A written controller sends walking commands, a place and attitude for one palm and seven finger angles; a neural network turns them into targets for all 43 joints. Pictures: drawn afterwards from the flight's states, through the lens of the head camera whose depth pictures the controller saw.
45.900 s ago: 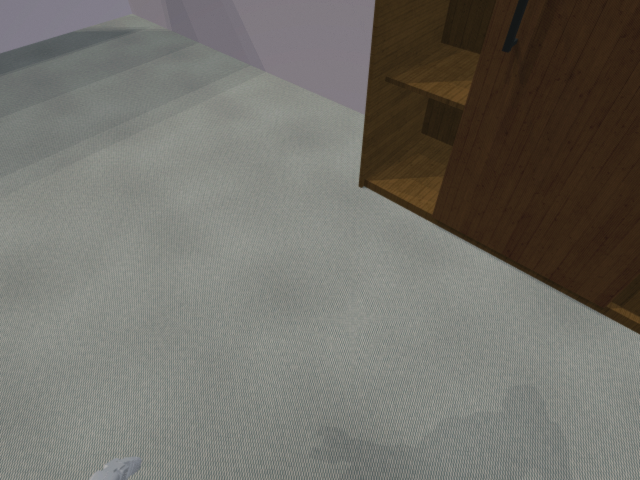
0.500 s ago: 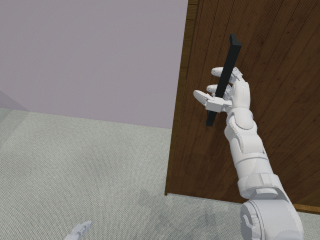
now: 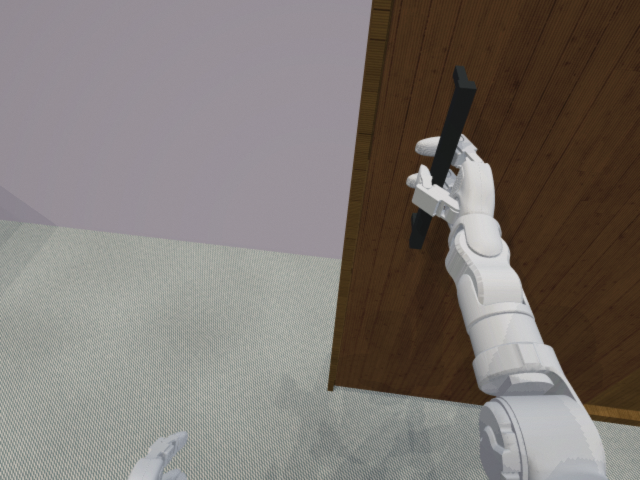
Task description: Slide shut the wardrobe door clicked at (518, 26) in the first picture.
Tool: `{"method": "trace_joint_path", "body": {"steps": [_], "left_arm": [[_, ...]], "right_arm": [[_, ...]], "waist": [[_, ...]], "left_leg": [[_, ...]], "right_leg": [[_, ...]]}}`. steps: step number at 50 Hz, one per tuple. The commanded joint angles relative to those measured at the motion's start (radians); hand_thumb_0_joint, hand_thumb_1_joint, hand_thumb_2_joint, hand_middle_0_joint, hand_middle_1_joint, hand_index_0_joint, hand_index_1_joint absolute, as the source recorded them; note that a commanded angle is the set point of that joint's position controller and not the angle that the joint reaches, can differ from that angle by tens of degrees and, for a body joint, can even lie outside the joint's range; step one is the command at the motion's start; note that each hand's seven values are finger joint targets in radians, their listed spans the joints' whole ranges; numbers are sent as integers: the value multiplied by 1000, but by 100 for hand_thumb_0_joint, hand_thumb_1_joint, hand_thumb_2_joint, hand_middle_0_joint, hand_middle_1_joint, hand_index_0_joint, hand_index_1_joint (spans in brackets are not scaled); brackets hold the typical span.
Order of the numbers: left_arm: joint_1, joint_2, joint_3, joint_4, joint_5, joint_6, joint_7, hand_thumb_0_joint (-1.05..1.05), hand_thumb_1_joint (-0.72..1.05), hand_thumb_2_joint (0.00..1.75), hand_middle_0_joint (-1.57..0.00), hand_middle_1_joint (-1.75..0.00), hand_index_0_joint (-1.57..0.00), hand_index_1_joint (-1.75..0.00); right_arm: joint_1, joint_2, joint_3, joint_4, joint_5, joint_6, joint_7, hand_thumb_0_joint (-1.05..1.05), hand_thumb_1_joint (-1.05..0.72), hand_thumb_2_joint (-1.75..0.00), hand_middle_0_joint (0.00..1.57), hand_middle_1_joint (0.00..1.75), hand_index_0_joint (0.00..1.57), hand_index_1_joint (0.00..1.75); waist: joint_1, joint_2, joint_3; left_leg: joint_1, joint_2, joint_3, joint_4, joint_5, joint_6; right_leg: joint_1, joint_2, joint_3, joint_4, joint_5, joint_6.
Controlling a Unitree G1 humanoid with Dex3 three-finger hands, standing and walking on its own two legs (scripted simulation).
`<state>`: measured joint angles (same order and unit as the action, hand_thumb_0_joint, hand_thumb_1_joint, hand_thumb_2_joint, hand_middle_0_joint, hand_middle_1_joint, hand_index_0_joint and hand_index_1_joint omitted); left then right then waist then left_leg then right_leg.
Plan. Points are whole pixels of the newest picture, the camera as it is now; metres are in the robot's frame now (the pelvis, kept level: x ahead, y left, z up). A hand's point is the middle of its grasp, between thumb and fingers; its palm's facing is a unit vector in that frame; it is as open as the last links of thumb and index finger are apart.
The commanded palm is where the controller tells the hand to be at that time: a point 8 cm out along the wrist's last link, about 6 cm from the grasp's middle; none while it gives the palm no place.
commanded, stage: grip the handle and tug to test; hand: right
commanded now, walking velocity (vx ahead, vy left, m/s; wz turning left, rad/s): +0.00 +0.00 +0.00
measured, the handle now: (434, 169) +0.49 -0.10 +0.15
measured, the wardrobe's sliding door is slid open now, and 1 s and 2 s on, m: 0.00 0.00 0.00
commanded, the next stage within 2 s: tug the door sideways, standing still in 0.48 s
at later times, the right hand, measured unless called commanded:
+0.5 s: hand (420, 192) +0.43 -0.08 +0.16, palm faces +0.02 +1.00 +0.03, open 5.5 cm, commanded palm +0.38 -0.13 +0.16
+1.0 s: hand (418, 191) +0.43 -0.07 +0.16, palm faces +0.08 +1.00 -0.02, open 5.5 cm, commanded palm +0.41 -0.08 +0.16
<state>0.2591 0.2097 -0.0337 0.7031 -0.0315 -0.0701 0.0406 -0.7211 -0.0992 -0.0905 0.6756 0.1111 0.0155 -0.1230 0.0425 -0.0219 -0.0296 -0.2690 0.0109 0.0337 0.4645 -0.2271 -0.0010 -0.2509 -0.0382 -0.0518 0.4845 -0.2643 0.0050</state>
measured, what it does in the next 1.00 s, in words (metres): stands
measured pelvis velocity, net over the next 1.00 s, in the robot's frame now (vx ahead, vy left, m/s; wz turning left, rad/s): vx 0.03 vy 0.00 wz -0.05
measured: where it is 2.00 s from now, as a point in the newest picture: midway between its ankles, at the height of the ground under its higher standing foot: outside the picture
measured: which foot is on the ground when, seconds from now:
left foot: down 0.00-1.00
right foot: down 0.00-1.00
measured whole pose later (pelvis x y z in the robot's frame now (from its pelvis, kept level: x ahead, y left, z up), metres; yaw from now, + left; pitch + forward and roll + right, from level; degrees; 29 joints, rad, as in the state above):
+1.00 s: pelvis +0.03 +0.00 +0.00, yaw -3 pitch +2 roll +0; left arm 0.20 0.19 -0.02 0.67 -0.02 -0.03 0.01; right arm -0.62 -0.02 0.03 0.44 0.09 0.14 -0.22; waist -0.01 -0.03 -0.03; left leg -0.23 0.03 0.08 0.48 -0.28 0.00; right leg -0.23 -0.02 -0.01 0.50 -0.30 0.01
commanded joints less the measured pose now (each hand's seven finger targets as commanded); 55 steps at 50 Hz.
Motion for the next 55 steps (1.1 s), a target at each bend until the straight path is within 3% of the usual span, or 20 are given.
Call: {"method": "trace_joint_path", "body": {"steps": [1, 4, 5, 8, 10, 12, 13, 15, 17, 20, 24, 29, 31, 32, 35, 38, 41, 43, 48, 55], "left_arm": [[-28, 121, 43, -117, 1, -44, 9, 0, 90, 90, -20, -30, -20, -30], [-24, 120, 44, -114, 2, -50, 7, 0, 90, 90, -20, -30, -20, -30], [-20, 125, 46, -114, 3, -48, 8, 0, 90, 90, -20, -30, -20, -30], [-25, 119, 46, -125, 0, -55, 3, 0, 90, 90, -20, -30, -20, -30], [-25, 123, 49, -132, 1, -58, -1, 0, 90, 90, -20, -30, -20, -30], [-34, 119, 51, -142, -1, -61, -6, 0, 90, 90, -20, -30, -20, -30], [-40, 117, 51, -147, -3, -63, -9, 0, 90, 90, -20, -30, -20, -30], [-41, 125, 54, -148, -2, -60, -9, 0, 90, 90, -20, -30, -20, -30], [-50, 120, 55, -160, -3, -62, -12, 0, 90, 90, -20, -30, -20, -30], [-63, 120, 59, -177, -3, -58, -18, 0, 90, 90, -20, -30, -20, -30], [-79, 112, 60, -193, -6, -51, -24, 0, 90, 90, -20, -30, -20, -30], [-91, 108, 63, -210, -2, -31, -28, 0, 90, 90, -20, -30, -20, -30], [-83, 117, 59, -191, 2, -13, -16, 0, 90, 90, -20, -30, -20, -30], [-86, 110, 58, -188, 2, -8, -14, 0, 90, 90, -20, -30, -20, -30], [-79, 101, 57, -167, 7, -1, -11, 0, 90, 90, -20, -30, -20, -30], [-72, 96, 59, -160, 13, 2, -15, 0, 90, 90, -20, -30, -20, -30], [-71, 93, 60, -156, 17, 5, -20, 0, 90, 90, -20, -30, -20, -30], [-75, 92, 58, -155, 17, 6, -21, 0, 90, 90, -20, -30, -20, -30], [-84, 84, 55, -149, 12, 3, -29, 0, 90, 90, -20, -30, -20, -30], [-72, 85, 55, -126, 12, -16, -37, 0, 90, 90, -20, -30, -20, -30]], "right_arm": [[-532, -140, -40, -207, -5, -86, -8, 0, -90, -90, 45, 140, 45, 140], [-521, -147, -51, -198, -4, -98, -6, 0, -90, -90, 45, 140, 45, 140], [-507, -169, -67, -185, -4, -101, -6, 0, -90, -90, 45, 140, 45, 140], [-475, -137, -45, -220, -2, -109, 1, 0, -90, -90, 45, 140, 45, 140], [-435, -143, -53, -245, 0, -114, 2, 0, -90, -90, 45, 140, 45, 140], [-386, -132, -48, -293, 0, -114, 6, 0, -90, -90, 45, 140, 45, 140], [-362, -104, -28, -302, 3, -108, 10, 0, -90, -90, 45, 140, 45, 140], [-318, -139, -56, -306, 4, -97, 8, 0, -90, -90, 45, 140, 45, 140], [-290, -123, -48, -374, 6, -89, 12, 0, -90, -90, 45, 140, 45, 140], [-178, -127, -59, -456, 10, -68, 14, 0, -90, -90, 45, 140, 45, 140], [-112, -77, -17, -561, 13, -20, 16, 0, -90, -90, 45, 140, 45, 140], [-23, -75, -12, -681, 11, 47, 14, 0, -90, -90, 45, 140, 45, 140], [-142, -108, -28, -639, 6, 78, 7, 0, -90, -90, 45, 140, 45, 140], [-173, -50, 25, -632, 4, 92, 4, 0, -90, -90, 45, 140, 45, 140], [-295, 31, 105, -619, -11, 118, -24, 0, -90, -90, 45, 140, 45, 140], [-316, 76, 149, -608, -21, 115, -37, 0, -90, -90, 45, 140, 45, 140], [-349, 121, 197, -579, -23, 89, -35, 0, -90, -90, 45, 140, 45, 140], [-362, 151, 225, -541, -22, 74, -30, 0, -90, -90, 45, 140, 45, 140], [-441, 207, 288, -496, -26, 33, -23, 0, -90, -90, 45, 140, 45, 140], [-530, 281, 355, -411, -26, -14, -36, 0, -90, -90, 45, 140, 45, 140]], "waist": [[10, 82, -286], [5, 58, -291], [1, 102, -295], [-8, 55, -312], [-20, 82, -324], [-32, 48, -344], [-32, 46, -332], [-37, 94, -308], [-45, 52, -327], [-67, 71, -351], [-64, 48, -336], [-69, 54, -365], [-39, 91, -321], [-25, 71, -306], [12, 26, -288], [15, 21, -351], [26, 56, -361], [28, 77, -353], [37, 20, -345], [52, 37, -327]], "left_leg": [[88, -22, -6, -52, 197, 12], [87, -21, -9, -53, 196, 14], [102, -22, -5, -52, 184, 14], [110, -22, -6, -44, 220, 17], [133, -24, -1, -41, 233, 20], [152, -24, -2, -36, 274, 22], [145, -26, 1, -37, 280, 21], [158, -27, 2, -45, 267, 20], [169, -26, 0, -41, 303, 21], [218, -26, 5, -29, 378, 24], [223, -26, 10, -28, 456, 21], [264, -24, 14, -15, 581, 18], [238, -25, 15, -24, 579, 14], [217, -24, 14, -26, 572, 12], [151, -23, 21, -23, 535, 14], [145, -20, 25, -1, 554, 18], [133, -17, 26, 7, 557, 16], [124, -19, 31, 11, 532, 17], [69, -22, 31, 15, 451, 23], [15, -28, 43, 22, 329, 28]], "right_leg": [[88, 31, 11, -49, 183, -32], [85, 33, 6, -47, 178, -32], [74, 30, 12, -50, 173, -32], [89, 31, 4, -52, 200, -30], [90, 28, 6, -55, 218, -28], [102, 29, -5, -56, 248, -27], [105, 28, -8, -55, 253, -27], [86, 25, -8, -61, 242, -29], [106, 25, -15, -63, 269, -28], [117, 21, -20, -62, 341, -25], [146, 21, -29, -58, 405, -23], [181, 22, -30, -43, 517, -21], [162, 26, -25, -41, 488, -26], [169, 29, -24, -36, 481, -27], [204, 27, -7, -11, 497, -26], [234, 27, 11, 7, 549, -22], [243, 26, 21, 17, 559, -26], [235, 27, 28, 16, 535, -26], [252, 24, 43, 25, 496, -23], [235, 17, 75, 20, 403, -17]]}}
